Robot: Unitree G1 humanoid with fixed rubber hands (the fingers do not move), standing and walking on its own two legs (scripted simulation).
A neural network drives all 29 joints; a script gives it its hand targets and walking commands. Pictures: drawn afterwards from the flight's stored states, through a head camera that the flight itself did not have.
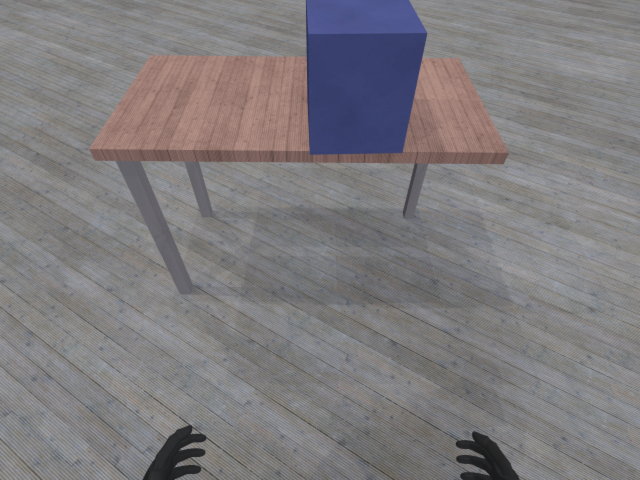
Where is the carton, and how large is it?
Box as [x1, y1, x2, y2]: [306, 0, 426, 154]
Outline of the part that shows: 306,0 307,100 310,154 402,152 426,37 426,31 409,1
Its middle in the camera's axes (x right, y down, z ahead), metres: +0.08 -0.38 +0.89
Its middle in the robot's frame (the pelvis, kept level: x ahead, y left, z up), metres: +0.93 -0.06 +0.05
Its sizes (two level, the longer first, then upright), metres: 0.251 0.219 0.268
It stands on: a table, 0.68 m high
